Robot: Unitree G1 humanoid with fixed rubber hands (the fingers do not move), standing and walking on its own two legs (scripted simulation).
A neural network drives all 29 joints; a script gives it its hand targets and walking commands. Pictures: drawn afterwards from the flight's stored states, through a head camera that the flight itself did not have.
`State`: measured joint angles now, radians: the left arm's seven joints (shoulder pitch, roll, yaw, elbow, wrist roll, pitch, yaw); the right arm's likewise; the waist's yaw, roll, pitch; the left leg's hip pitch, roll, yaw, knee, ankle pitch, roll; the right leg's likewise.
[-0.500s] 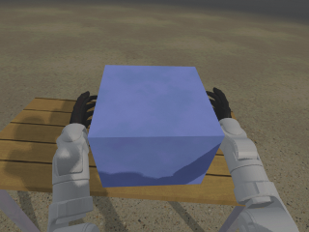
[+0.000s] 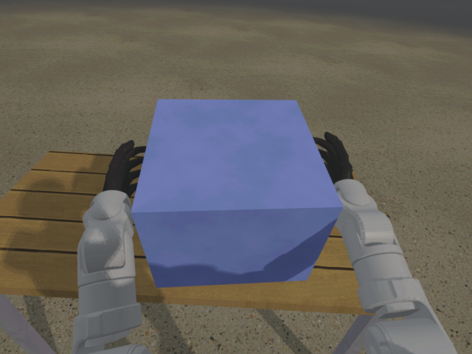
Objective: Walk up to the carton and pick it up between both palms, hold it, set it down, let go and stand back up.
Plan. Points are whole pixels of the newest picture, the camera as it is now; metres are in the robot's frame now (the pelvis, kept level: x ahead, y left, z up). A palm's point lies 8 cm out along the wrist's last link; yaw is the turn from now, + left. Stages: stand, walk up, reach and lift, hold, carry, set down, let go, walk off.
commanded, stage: hold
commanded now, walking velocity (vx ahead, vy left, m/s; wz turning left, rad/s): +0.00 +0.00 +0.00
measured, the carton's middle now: (230, 187) +0.39 +0.01 +0.14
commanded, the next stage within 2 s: none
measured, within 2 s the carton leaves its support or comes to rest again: neither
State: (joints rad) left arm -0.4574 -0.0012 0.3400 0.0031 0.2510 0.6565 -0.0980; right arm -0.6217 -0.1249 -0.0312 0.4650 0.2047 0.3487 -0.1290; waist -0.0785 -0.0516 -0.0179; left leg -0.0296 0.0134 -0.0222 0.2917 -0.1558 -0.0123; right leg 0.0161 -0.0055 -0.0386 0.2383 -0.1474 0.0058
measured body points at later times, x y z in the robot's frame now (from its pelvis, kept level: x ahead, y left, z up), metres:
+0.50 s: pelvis +0.00 +0.00 +0.00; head -0.05 +0.03 +0.45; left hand +0.35 +0.19 +0.18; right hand +0.37 -0.17 +0.20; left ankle +0.01 +0.12 -0.75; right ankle +0.00 -0.12 -0.75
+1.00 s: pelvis +0.00 +0.00 +0.00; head -0.05 +0.02 +0.45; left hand +0.36 +0.19 +0.19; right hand +0.37 -0.17 +0.20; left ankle +0.01 +0.12 -0.75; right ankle +0.00 -0.12 -0.75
